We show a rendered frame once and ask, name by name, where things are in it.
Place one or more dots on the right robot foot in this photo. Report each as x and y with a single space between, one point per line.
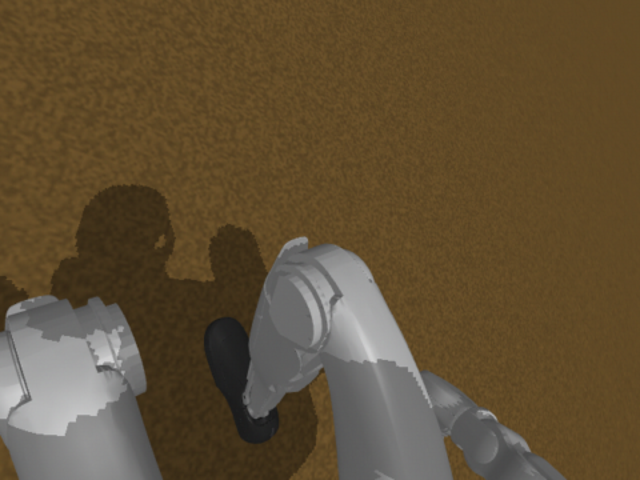
226 345

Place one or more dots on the right robot arm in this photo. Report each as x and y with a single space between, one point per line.
496 452

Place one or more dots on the right robot hand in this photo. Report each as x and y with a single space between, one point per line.
447 400

